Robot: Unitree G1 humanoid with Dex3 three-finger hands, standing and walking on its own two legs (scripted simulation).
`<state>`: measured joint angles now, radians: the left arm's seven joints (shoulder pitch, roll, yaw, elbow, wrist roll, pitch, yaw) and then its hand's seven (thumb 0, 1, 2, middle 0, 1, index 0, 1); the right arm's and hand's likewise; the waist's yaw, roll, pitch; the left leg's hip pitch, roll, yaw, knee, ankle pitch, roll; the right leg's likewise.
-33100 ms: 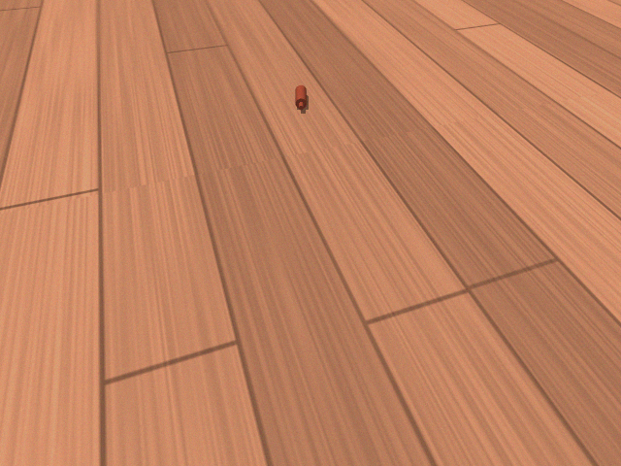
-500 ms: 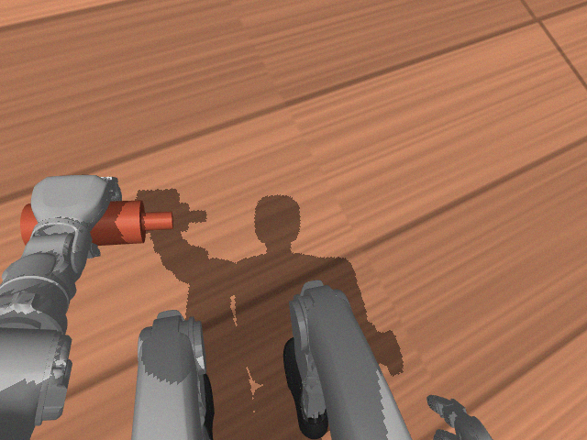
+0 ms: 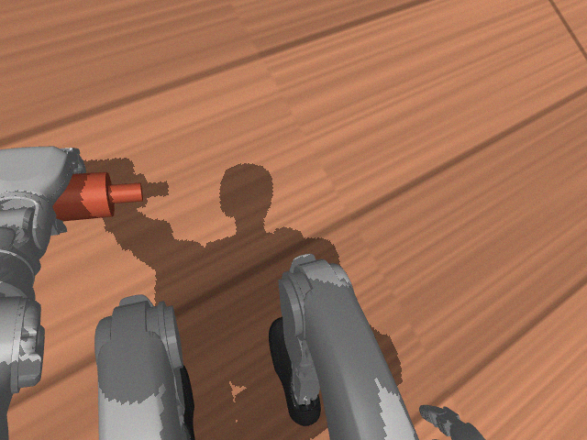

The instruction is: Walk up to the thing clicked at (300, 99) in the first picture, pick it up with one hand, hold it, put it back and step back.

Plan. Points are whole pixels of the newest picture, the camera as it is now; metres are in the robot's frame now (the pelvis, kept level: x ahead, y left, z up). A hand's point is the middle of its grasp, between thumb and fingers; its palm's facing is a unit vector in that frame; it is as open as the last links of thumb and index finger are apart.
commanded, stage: crouch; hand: left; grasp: from above
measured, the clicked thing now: (68, 197) +0.48 +0.20 -0.20
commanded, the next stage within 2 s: lower in 0.32 s
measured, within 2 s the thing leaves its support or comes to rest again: neither
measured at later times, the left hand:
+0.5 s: hand (55, 202) +0.48 +0.23 -0.22, palm faces -0.47 +0.00 -0.88, open 9.5 cm
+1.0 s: hand (65, 205) +0.49 +0.23 -0.27, palm faces -0.47 -0.01 -0.88, open 9.4 cm
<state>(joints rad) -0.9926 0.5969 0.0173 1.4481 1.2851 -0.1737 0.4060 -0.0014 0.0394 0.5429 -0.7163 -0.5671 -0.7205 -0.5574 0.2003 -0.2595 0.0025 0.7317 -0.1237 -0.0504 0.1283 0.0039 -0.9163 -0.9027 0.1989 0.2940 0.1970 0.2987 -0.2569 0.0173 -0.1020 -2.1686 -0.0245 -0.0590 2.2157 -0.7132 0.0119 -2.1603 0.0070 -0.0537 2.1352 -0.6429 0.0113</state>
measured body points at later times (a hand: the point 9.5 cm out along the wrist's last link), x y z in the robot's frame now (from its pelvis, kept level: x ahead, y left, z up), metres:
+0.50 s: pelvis +0.00 +0.00 -0.04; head +0.25 +0.04 +0.33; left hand +0.50 +0.22 -0.17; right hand +0.01 -0.28 -0.14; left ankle +0.07 +0.11 -0.36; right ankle +0.10 -0.12 -0.36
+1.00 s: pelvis +0.00 +0.00 -0.07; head +0.26 +0.06 +0.29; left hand +0.51 +0.23 -0.22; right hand +0.00 -0.27 -0.16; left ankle +0.07 +0.11 -0.36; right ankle +0.10 -0.12 -0.36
